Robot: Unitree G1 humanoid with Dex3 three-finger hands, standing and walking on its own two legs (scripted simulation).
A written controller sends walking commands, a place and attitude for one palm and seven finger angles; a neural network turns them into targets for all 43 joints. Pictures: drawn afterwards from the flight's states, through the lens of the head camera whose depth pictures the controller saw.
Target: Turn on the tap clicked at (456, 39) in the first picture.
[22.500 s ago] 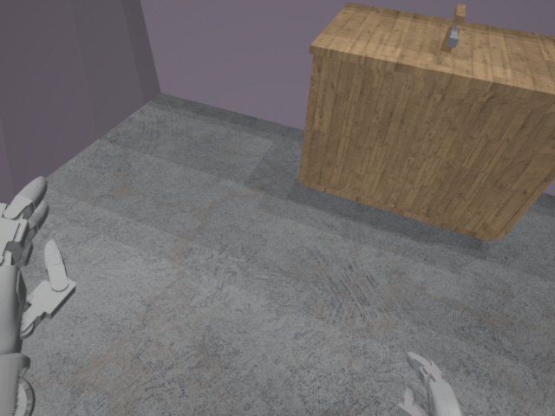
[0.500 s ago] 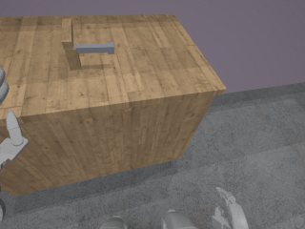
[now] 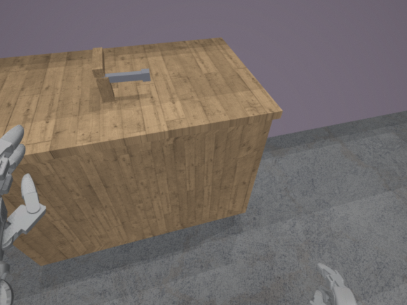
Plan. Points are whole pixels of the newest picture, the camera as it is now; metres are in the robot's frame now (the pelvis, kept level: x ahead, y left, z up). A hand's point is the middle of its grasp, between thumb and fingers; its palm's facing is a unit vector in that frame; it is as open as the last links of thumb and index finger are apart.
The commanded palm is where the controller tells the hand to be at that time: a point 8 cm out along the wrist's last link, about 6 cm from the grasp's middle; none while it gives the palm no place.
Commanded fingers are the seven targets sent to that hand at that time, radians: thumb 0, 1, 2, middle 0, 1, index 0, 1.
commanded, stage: stop stepping back and stand still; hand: left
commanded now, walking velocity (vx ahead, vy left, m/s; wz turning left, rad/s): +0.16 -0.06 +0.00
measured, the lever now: (145, 75) +0.74 +0.20 +0.08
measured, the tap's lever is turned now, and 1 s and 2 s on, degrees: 86 86 86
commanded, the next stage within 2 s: stand and check the lever's angle in 0.54 s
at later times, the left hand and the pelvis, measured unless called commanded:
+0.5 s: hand (55, 220) +0.20 +0.21 +0.17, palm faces +0.40 -0.83 -0.38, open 7.4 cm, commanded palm +0.15 +0.26 +0.19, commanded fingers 0.00 0.90 0.90 -0.20 -0.30 -0.20 -0.30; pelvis +0.00 -0.03 +0.01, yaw +2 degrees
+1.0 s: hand (42, 198) +0.23 +0.24 +0.17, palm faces +0.40 -0.84 -0.37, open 7.4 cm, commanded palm +0.18 +0.28 +0.19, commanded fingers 0.00 0.90 0.90 -0.20 -0.30 -0.20 -0.30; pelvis +0.03 +0.00 +0.01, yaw +1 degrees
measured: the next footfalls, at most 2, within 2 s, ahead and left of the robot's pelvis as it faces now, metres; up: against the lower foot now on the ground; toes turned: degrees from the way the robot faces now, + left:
none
